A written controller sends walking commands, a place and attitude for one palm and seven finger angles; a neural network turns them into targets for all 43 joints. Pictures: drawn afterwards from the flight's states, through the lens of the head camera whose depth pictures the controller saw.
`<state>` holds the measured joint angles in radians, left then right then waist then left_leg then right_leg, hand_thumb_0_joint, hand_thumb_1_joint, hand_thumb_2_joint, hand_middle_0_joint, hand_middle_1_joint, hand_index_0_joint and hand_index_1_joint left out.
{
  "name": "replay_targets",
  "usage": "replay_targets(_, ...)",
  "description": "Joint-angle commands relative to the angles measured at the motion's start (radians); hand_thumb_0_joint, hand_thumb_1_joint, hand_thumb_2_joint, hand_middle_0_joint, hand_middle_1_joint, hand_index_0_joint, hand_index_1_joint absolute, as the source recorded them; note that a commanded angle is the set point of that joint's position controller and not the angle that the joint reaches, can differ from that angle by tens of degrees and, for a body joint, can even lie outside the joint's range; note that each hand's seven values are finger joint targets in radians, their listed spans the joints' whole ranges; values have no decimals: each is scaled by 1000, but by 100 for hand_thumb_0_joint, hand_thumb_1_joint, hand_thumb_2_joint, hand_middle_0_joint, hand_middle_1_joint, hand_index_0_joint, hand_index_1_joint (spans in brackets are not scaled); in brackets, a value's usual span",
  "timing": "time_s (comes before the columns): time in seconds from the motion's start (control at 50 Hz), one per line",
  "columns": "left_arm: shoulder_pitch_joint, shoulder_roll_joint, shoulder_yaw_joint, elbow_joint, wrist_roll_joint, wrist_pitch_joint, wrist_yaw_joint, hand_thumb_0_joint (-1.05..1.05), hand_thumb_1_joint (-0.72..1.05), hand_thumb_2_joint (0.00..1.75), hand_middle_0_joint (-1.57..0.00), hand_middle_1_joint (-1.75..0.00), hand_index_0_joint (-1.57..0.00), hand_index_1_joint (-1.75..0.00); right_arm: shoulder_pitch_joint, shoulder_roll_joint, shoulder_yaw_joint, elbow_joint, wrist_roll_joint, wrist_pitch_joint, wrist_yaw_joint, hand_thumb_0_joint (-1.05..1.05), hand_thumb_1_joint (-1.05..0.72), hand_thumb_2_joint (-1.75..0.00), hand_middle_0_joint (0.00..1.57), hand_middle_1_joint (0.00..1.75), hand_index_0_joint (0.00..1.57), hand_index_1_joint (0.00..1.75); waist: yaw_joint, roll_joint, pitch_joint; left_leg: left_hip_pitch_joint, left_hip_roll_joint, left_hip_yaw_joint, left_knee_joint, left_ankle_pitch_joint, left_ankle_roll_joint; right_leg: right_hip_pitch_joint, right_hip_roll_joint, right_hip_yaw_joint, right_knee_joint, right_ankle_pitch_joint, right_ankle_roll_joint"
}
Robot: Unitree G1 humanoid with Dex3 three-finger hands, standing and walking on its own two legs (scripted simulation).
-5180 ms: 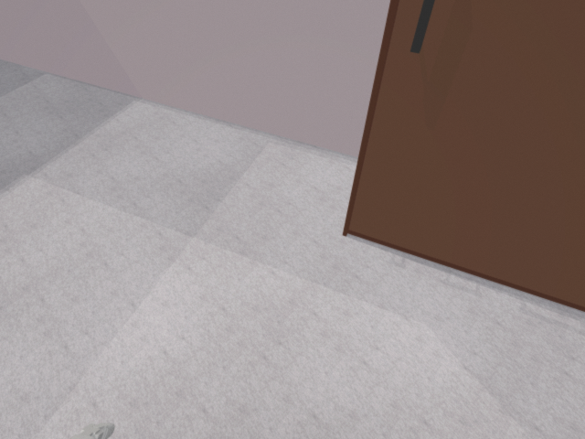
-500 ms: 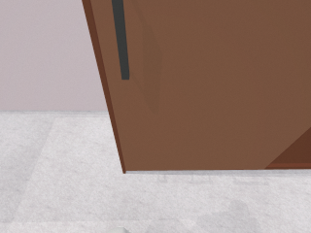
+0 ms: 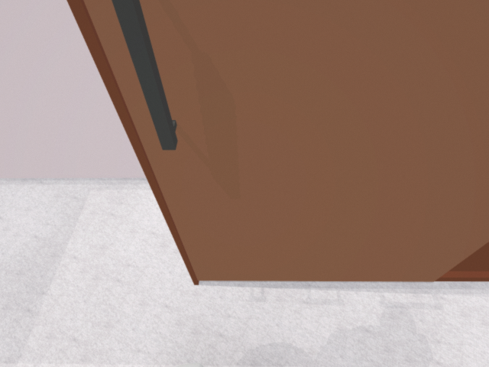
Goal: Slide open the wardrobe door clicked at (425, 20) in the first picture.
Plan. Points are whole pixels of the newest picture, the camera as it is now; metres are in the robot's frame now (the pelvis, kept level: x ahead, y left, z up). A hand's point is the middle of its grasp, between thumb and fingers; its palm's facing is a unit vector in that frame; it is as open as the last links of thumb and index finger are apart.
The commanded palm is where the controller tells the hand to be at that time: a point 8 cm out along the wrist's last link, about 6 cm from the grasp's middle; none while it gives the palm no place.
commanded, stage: come to a stop and stand still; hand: left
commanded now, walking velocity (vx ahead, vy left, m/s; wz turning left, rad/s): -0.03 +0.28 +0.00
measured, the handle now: (150, 61) +0.47 +0.17 +0.25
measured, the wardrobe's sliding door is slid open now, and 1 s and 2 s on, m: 0.00 0.00 0.00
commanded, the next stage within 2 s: look again from close up in 1.72 s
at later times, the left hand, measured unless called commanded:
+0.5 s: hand out of the picture -0.04 +0.23 -0.17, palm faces +0.12 -0.97 -0.23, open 7.4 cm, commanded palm none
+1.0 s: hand out of the picture +0.00 +0.20 -0.16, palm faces +0.04 -0.98 -0.21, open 7.2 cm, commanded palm none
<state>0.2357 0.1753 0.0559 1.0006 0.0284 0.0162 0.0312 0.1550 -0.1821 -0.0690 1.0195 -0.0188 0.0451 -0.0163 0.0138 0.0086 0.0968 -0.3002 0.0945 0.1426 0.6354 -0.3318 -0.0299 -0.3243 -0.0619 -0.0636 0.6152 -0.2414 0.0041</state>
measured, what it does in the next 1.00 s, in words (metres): steps on the spot: left foot, then right foot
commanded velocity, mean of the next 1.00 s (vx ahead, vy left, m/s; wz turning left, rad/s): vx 0.03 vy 0.01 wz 0.00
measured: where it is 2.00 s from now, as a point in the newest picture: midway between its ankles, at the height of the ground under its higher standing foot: outside the picture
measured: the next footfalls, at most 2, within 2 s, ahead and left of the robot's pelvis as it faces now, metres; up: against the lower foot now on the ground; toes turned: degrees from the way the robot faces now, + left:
left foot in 0.46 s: -0.05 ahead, +0.15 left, +0.00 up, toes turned +5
right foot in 0.76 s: +0.00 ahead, -0.08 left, +0.00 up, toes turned -3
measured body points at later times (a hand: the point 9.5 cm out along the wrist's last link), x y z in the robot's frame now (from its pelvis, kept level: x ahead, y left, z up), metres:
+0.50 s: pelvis -0.05 +0.03 +0.01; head -0.04 +0.04 +0.46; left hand -0.05 +0.28 -0.15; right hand +0.01 -0.21 -0.13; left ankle -0.09 +0.15 -0.73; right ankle +0.03 -0.11 -0.72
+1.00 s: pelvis -0.03 +0.02 +0.02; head -0.01 +0.03 +0.47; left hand +0.00 +0.26 -0.14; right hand -0.06 -0.18 -0.15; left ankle -0.09 +0.15 -0.72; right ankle -0.04 -0.08 -0.72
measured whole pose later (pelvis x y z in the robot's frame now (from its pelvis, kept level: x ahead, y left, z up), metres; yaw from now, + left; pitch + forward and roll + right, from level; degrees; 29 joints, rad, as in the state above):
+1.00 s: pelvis -0.03 +0.02 +0.02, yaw +1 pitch +0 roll +0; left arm 0.21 0.17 0.02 1.13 0.00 -0.01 0.05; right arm 0.30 -0.10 -0.01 1.17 -0.01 0.00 -0.04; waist -0.02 0.00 0.03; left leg -0.10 0.04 0.05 0.42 -0.32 -0.03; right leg -0.19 0.00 -0.07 0.45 -0.26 -0.02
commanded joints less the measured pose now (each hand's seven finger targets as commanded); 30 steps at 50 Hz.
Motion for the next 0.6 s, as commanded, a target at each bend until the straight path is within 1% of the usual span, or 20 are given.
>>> replay_targets(0.0, 82, 197, 32, -31, 5, -18, 11, 0, 90, 90, -20, -30, -20, -30, 36, -40, -22, -79, 4, 22, -3, 0, -90, -90, 20, 30, 20, 30, 10, -240, -126, -107, -82, -156, 442, -262, 8, 43, -346, 350, -298, 477, -195)
replay_targets(0.02, 43, 183, 31, -43, 4, -18, 14, 0, 90, 90, -20, -30, -20, -30, 45, -65, -26, -66, 0, 22, -1, 0, -90, -90, 20, 30, 20, 30, 7, -229, -106, -151, -77, -183, 522, -204, 4, 52, -324, 331, -292, 441, -190)
replay_targets(0.04, 23, 169, 28, -47, 1, -18, 16, 0, 90, 90, -20, -30, -20, -30, 42, -81, -29, -57, -2, 22, 4, 0, -90, -90, 20, 30, 20, 30, 2, -180, -89, -183, -71, -187, 571, -138, -5, 69, -297, 284, -279, 432, -174)
replay_targets(0.06, 21, 170, 30, -53, -1, -20, 18, 0, 90, 90, -20, -30, -20, -30, 49, -87, -28, -53, -5, 23, 9, 0, -90, -90, 20, 30, 20, 30, 2, -161, -105, -208, -72, -193, 587, -92, -14, 104, -284, 252, -270, 422, -157)
replay_targets(0.1, 32, 176, 37, -53, -3, -23, 26, 0, 90, 90, -20, -30, -20, -30, 48, -98, -28, -57, -6, 25, 14, 0, -90, -90, 20, 30, 20, 30, 18, -152, -133, -235, -68, -198, 576, -49, -29, 169, -294, 234, -272, 383, -155)
replay_targets(0.14, 58, 182, 39, -48, -1, -23, 29, 0, 90, 90, -20, -30, -20, -30, 23, -96, -22, -69, -11, 28, 19, 0, -90, -90, 20, 30, 20, 30, 38, -147, -124, -243, -67, -197, 544, -36, -38, 177, -299, 254, -290, 291, -152)
replay_targets(0.22, 73, 193, 40, -46, 6, -20, 22, 0, 90, 90, -20, -30, -20, -30, 22, -84, -13, -78, -8, 21, 26, 0, -90, -90, 20, 30, 20, 30, 50, -163, -129, -186, -60, -159, 367, -60, -37, 183, -277, 256, -340, 77, -138)
replay_targets(0.28, 53, 209, 40, -47, 12, -15, 9, 0, 90, 90, -20, -30, -20, -30, 43, -79, -5, -73, 0, 8, 30, 0, -90, -90, 20, 30, 20, 30, 47, -225, -113, -89, -61, -112, 196, -91, -23, 120, -253, 253, -396, -103, -131)
replay_targets(0.3, 47, 211, 43, -45, 14, -15, 8, 0, 90, 90, -20, -30, -20, -30, 47, -71, -2, -72, 4, 1, 29, 0, -90, -90, 20, 30, 20, 30, 49, -222, -120, -59, -64, -101, 122, -116, -17, 128, -250, 257, -399, -110, -139)
replay_targets(0.34, 36, 219, 42, -37, 12, -10, 3, 0, 90, 90, -20, -30, -20, -30, 95, -60, 6, -55, 4, -10, 25, 0, -90, -90, 20, 30, 20, 30, 33, -220, -119, 34, -84, -70, 17, -100, -3, 71, -223, 241, -418, -169, -123)
replay_targets(0.38, -17, 205, 38, -29, 3, -4, 2, 0, 90, 90, -20, -30, -20, -30, 222, -44, 15, -8, 4, -22, 18, 0, -90, -90, 20, 30, 20, 30, -28, -221, -134, 197, -97, -41, -174, 4, 10, -14, -167, 187, -402, -247, -68)
replay_targets(0.4, -28, 173, 29, -23, -3, -2, 0, 0, 90, 90, -20, -30, -20, -30, 262, -45, 20, 12, 5, -31, 12, 0, -90, -90, 20, 30, 20, 30, -44, -164, -135, 274, -78, -58, -277, 35, 12, -59, -129, 149, -342, -273, -37)
replay_targets(0.42, -17, 118, 15, -25, -14, 1, -3, 0, 90, 90, -20, -30, -20, -30, 275, -90, 16, 15, -4, -42, 6, 0, -90, -90, 20, 30, 20, 30, -44, 20, -99, 242, 25, -200, -387, -81, 40, -123, -59, 92, -219, -280, 0)
replay_targets(0.44, -9, 59, 3, -33, -20, 4, -8, 0, 90, 90, -20, -30, -20, -30, 234, -151, 10, -4, -14, -46, -1, 0, -90, -90, 20, 30, 20, 30, -35, 220, -21, 75, 188, -397, -523, -321, 92, -133, 11, -1, -65, -195, 34)
replay_targets(0.46, -8, 55, 3, -30, -14, 4, -15, 0, 90, 90, -20, -30, -20, -30, 140, -176, 13, -33, -16, -43, -4, 0, -90, -90, 20, 30, 20, 30, -11, 230, 28, -77, 248, -493, -593, -442, 135, -97, 26, 2, 43, -157, 33)
replay_targets(0.48, -26, 60, 6, -7, 1, 14, -16, 0, 90, 90, -20, -30, -20, -30, 94, -159, 16, -30, -14, -48, -9, 0, -90, -90, 20, 30, 20, 30, -13, 270, 69, -126, 224, -466, -623, -420, 126, -78, 19, 36, 140, -140, 34)
replay_targets(0.5, 6, 71, 9, 7, 3, 12, -23, 0, 90, 90, -20, -30, -20, -30, 77, -131, 24, -26, -11, -53, -16, 0, -90, -90, 20, 30, 20, 30, 11, 258, 73, -98, 191, -416, -592, -313, 125, -94, 20, 50, 201, -121, 29)
replay_targets(0.52, 30, 68, 9, 24, 2, 6, -29, 0, 90, 90, -20, -30, -20, -30, 80, -114, 29, -15, -9, -59, -20, 0, -90, -90, 20, 30, 20, 30, 15, 193, 71, -31, 166, -352, -555, -195, 127, -124, 21, 49, 231, -108, 29)
replay_targets(0.54, 38, 59, 5, 35, 1, 1, -33, 0, 90, 90, -20, -30, -20, -30, 102, -112, 29, -6, -8, -64, -23, 0, -90, -90, 20, 30, 20, 30, 9, 159, 56, 36, 152, -309, -522, -94, 129, -146, 21, 43, 236, -101, 33)
replay_targets(0.58, 12, 50, -6, 33, -3, -9, -36, 0, 90, 90, -20, -30, -20, -30, 173, -111, 26, 25, -9, -69, -28, 0, -90, -90, 20, 30, 20, 30, -24, 140, 14, 181, 156, -284, -459, 158, 142, -175, 15, 26, 176, -122, 40)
